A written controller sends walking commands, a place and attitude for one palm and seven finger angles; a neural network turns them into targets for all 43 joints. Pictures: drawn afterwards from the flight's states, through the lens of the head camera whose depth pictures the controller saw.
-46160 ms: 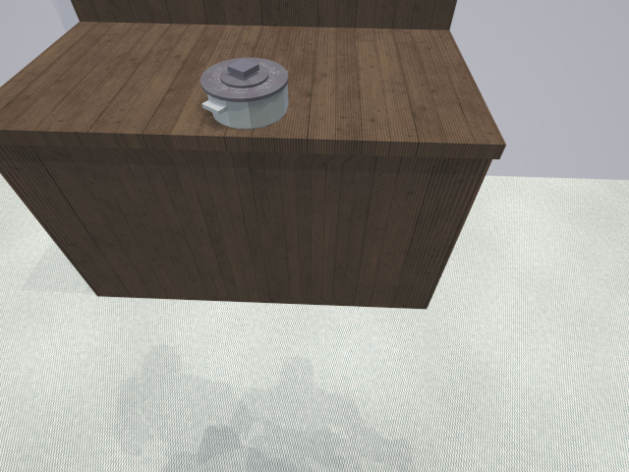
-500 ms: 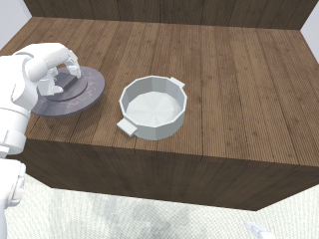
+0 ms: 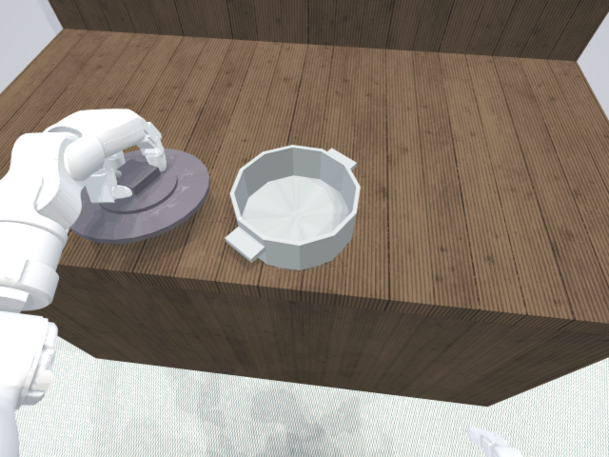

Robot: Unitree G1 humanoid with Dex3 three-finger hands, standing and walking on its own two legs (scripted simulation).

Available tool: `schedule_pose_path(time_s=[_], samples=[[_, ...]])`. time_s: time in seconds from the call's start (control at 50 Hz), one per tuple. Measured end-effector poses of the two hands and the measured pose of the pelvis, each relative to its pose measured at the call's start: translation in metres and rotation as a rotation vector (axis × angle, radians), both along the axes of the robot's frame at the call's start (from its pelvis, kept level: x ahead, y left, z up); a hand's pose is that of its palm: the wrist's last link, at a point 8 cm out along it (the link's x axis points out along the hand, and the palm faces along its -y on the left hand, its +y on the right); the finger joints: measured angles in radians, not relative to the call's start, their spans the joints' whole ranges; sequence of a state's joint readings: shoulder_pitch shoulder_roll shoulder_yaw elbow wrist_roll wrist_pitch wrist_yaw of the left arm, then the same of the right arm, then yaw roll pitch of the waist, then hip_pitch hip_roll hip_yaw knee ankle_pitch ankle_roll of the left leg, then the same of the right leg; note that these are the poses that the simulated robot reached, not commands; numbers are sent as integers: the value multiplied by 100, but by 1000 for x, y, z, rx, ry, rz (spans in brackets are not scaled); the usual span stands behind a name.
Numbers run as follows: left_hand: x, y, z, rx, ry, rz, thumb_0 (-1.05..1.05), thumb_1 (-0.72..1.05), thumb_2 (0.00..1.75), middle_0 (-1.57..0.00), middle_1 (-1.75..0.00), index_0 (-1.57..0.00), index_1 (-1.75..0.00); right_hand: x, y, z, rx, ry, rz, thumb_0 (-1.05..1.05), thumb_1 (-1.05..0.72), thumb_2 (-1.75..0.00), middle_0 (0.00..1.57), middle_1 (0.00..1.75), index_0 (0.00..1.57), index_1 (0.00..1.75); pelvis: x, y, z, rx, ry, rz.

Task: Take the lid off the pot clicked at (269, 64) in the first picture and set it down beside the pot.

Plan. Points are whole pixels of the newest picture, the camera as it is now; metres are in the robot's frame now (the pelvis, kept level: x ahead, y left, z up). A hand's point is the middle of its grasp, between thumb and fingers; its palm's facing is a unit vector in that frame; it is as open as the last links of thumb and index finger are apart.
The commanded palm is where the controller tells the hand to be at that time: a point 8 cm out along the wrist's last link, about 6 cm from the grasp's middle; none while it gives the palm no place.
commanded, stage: lower the lid onto the table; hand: left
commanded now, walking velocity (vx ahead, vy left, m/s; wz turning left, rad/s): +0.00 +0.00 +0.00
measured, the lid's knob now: (133, 176) +0.46 +0.25 +0.09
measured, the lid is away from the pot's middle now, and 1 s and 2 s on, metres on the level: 0.22 0.23 0.22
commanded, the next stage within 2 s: open the fingers wide in 1.24 s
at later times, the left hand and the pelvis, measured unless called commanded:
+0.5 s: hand (130, 180) +0.45 +0.26 +0.09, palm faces -0.43 -0.03 -0.90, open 8.5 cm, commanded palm +0.45 +0.27 +0.16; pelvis +0.01 +0.01 +0.00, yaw -1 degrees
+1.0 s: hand (135, 193) +0.45 +0.26 +0.06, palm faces -0.47 -0.03 -0.88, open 8.4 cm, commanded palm +0.47 +0.26 +0.13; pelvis +0.01 +0.00 -0.01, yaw -1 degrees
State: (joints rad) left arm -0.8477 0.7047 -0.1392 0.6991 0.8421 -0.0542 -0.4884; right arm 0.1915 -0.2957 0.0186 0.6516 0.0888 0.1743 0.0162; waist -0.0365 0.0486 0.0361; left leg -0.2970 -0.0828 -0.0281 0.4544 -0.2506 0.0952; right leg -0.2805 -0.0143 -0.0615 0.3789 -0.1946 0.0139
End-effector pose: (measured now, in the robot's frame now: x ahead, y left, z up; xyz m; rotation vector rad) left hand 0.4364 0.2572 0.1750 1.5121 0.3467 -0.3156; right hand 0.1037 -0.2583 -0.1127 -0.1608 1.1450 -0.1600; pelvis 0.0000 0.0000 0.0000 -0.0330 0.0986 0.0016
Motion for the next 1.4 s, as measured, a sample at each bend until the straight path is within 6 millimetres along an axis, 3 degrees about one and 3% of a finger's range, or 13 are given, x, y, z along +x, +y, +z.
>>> schedule_pose_path(time_s=[0.28,0.72,0.98,1.2,1.4], samples=[[13,2,-19,-5,21,-21,-1,-2,119,-81,-62,-75,-61,-21,-3,-4,-16,72,-44,0,-91,-90,20,30,20,30,8,4,-1,-2,24,-7],[16,5,-50,-11,60,-35,-1,-2,119,-81,-62,-75,-61,-17,-1,-7,-17,88,-51,0,-91,-90,20,30,20,30,15,5,-3,-4,52,-10],[18,4,-56,-15,65,-30,0,-3,118,-84,-65,-76,-62,-23,-7,-9,-32,110,-62,0,-91,-90,20,30,20,30,13,1,-6,-5,66,-11],[27,1,-63,-27,67,-12,0,24,131,-92,-69,-89,-69,-48,-11,-12,-39,149,-108,0,-91,-90,20,30,20,30,10,-1,-10,-5,90,-26],[30,1,-65,-23,48,-29,0,31,134,-96,-72,-94,-72,-69,-13,-16,-39,197,-140,0,-91,-90,20,30,20,30,10,-1,-13,-6,114,-39]])
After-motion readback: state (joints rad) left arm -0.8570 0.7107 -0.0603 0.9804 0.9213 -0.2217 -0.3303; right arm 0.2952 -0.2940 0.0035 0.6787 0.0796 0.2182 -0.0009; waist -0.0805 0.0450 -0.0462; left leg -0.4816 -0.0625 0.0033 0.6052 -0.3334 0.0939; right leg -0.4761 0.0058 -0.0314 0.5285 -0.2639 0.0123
